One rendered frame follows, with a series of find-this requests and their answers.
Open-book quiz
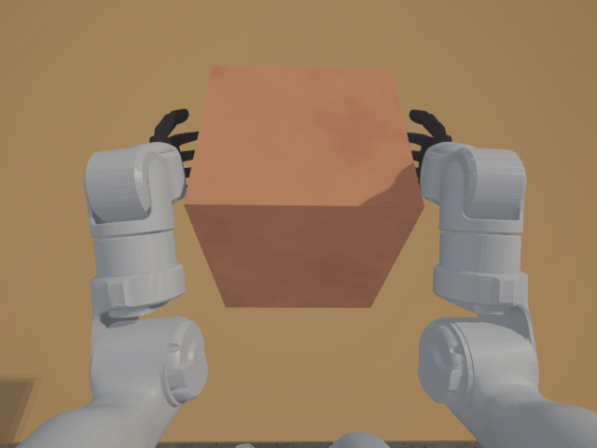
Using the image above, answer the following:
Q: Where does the right robot forearm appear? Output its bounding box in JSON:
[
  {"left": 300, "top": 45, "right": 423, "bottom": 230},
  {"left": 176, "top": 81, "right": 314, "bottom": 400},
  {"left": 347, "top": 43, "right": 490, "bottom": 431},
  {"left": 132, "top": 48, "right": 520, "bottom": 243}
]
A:
[{"left": 420, "top": 142, "right": 539, "bottom": 381}]

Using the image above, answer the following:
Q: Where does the robot right hand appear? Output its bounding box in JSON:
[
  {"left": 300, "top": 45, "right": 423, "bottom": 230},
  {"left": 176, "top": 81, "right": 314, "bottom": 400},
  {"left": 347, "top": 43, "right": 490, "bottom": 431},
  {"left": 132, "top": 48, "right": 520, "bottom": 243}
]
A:
[{"left": 407, "top": 109, "right": 452, "bottom": 196}]

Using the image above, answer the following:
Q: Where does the robot left hand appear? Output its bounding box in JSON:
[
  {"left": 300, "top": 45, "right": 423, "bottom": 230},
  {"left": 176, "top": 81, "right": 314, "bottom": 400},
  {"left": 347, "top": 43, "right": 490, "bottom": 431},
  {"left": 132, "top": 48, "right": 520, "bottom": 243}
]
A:
[{"left": 149, "top": 109, "right": 199, "bottom": 178}]

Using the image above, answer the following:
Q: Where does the left robot forearm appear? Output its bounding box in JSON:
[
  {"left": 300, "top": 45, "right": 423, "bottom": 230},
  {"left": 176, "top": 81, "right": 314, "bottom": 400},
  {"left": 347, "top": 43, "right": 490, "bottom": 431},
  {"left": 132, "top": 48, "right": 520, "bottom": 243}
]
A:
[{"left": 84, "top": 142, "right": 187, "bottom": 392}]

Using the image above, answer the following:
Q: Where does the right robot upper arm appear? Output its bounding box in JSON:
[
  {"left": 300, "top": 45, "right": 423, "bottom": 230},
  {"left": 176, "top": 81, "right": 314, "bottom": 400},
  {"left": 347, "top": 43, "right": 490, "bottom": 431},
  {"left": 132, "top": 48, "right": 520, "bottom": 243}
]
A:
[{"left": 417, "top": 317, "right": 597, "bottom": 448}]

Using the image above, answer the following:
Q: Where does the carton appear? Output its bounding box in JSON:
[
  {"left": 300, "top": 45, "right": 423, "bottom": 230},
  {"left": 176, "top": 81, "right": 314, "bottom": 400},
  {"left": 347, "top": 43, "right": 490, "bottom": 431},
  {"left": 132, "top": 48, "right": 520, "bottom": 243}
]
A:
[{"left": 184, "top": 65, "right": 424, "bottom": 308}]

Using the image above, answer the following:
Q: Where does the left robot upper arm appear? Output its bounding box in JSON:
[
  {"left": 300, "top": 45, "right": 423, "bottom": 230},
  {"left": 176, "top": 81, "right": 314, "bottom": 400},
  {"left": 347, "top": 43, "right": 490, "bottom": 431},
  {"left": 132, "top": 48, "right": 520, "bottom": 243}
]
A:
[{"left": 15, "top": 316, "right": 208, "bottom": 448}]

